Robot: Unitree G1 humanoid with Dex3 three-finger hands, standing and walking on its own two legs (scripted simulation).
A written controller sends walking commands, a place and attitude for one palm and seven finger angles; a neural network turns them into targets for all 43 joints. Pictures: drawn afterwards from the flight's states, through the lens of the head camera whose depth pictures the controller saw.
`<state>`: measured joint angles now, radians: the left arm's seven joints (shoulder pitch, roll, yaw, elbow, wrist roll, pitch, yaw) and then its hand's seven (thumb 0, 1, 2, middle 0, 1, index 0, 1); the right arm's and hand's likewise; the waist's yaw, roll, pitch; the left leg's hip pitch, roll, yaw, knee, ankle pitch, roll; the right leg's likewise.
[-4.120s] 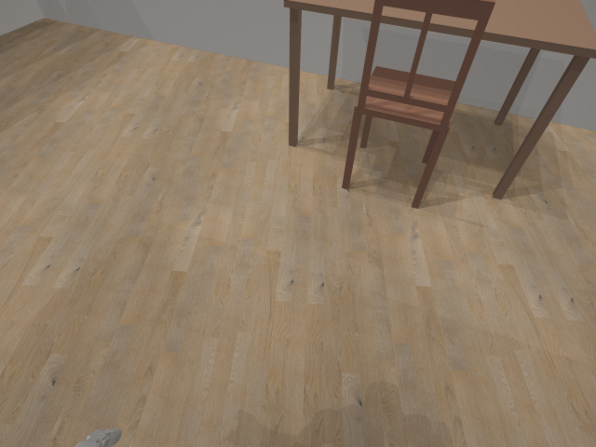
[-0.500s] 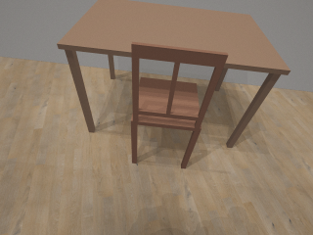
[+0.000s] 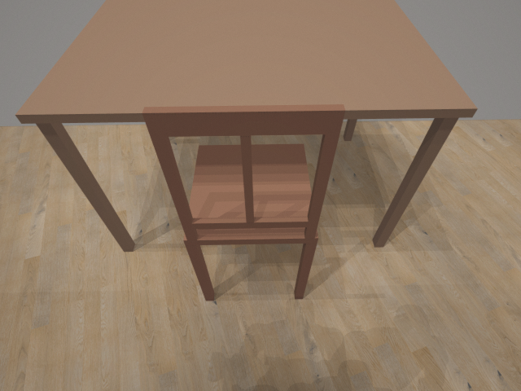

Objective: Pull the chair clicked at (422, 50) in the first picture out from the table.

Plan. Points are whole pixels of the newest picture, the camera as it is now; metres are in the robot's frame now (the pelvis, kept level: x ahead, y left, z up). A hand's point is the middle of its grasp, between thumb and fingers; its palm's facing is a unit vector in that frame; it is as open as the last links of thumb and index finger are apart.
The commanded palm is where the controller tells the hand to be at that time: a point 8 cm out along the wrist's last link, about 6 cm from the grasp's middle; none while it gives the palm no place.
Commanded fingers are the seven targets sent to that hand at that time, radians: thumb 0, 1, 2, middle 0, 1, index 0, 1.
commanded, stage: take the last steps up to it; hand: left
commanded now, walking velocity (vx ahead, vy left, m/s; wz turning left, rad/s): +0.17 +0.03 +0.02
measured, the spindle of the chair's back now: (248, 183) +0.55 +0.05 -0.07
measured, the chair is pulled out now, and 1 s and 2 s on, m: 0.00 0.00 0.00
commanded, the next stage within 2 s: come to a stop and stand still in 0.06 s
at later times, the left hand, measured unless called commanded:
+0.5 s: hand out of the picture +0.10 +0.19 -0.17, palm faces +0.02 -0.98 -0.19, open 7.4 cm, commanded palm none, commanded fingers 0.00 0.90 0.90 -0.20 -0.30 -0.20 -0.30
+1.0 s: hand out of the picture +0.08 +0.14 -0.15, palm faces +0.06 -0.96 -0.26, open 7.3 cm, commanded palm none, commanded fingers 0.00 0.90 0.90 -0.20 -0.30 -0.20 -0.30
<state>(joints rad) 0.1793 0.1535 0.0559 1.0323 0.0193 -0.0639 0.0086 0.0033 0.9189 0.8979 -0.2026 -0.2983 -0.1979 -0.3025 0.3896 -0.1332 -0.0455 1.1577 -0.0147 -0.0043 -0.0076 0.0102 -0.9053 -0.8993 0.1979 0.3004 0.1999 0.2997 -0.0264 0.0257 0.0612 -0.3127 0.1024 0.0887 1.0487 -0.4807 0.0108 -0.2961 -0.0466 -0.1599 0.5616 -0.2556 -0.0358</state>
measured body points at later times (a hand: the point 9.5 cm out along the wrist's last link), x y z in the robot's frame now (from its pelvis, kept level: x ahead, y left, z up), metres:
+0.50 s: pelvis +0.08 +0.02 +0.01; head +0.13 +0.04 +0.46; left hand +0.10 +0.25 -0.16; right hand +0.18 -0.21 -0.13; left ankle +0.12 +0.11 -0.73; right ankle +0.04 -0.12 -0.68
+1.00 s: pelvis +0.06 -0.05 +0.02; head +0.10 -0.07 +0.47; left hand +0.07 +0.19 -0.13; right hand +0.07 -0.30 -0.15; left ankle +0.02 +0.10 -0.68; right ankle +0.05 -0.15 -0.73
